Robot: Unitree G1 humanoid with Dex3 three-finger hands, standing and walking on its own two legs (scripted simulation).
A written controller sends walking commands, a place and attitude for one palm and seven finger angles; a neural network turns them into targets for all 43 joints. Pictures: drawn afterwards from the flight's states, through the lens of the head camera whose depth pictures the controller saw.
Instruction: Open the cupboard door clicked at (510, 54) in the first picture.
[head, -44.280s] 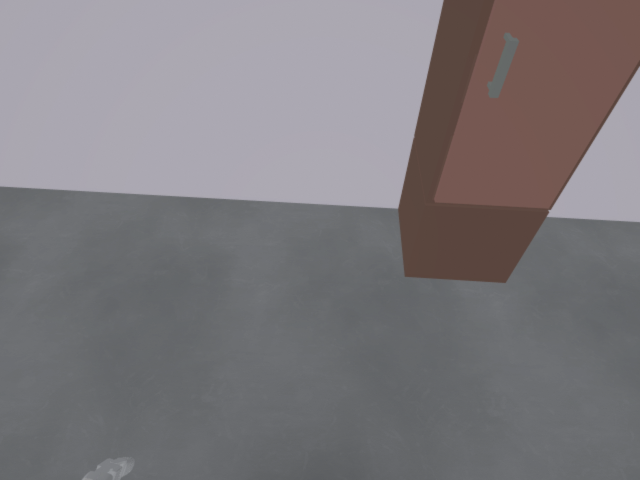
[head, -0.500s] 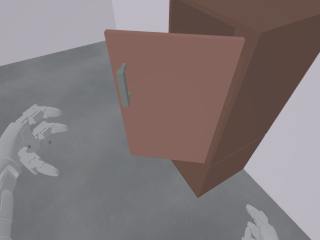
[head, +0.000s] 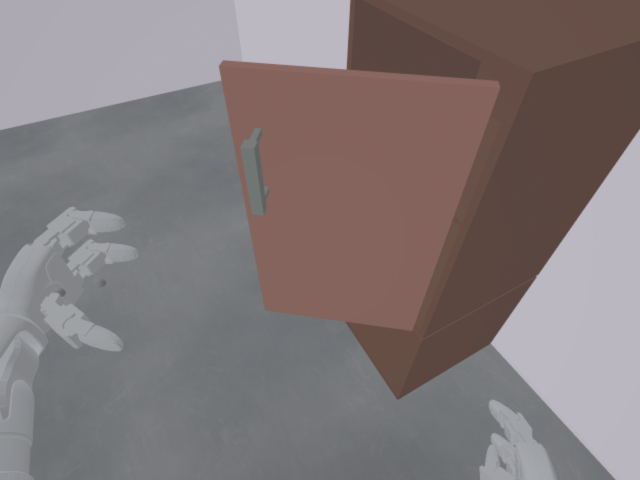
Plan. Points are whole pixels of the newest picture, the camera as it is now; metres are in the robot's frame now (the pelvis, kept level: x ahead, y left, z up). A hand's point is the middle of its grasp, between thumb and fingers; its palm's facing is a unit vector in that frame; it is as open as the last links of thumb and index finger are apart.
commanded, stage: move the hooked fingers beside the handle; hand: left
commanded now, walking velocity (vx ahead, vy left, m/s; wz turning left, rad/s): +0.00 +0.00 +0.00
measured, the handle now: (258, 172) +0.52 +0.14 +0.11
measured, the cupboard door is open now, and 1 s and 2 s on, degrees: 52 52 52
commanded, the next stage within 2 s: none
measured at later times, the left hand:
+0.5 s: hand (143, 248) +0.35 +0.25 +0.12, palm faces -0.01 -1.00 -0.04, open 14.0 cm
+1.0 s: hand (164, 222) +0.40 +0.24 +0.12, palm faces -0.05 -1.00 -0.01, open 14.0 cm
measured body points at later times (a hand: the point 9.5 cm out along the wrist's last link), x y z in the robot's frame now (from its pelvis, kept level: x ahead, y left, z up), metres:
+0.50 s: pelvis +0.01 -0.01 +0.00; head +0.03 -0.01 +0.45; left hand +0.34 +0.31 +0.12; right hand +0.15 -0.26 -0.09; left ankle +0.01 +0.07 -0.73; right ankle -0.01 -0.09 -0.73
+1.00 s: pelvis +0.01 +0.00 +0.00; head +0.05 +0.00 +0.45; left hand +0.39 +0.30 +0.12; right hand +0.11 -0.27 -0.10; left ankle +0.01 +0.07 -0.73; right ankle -0.01 -0.09 -0.73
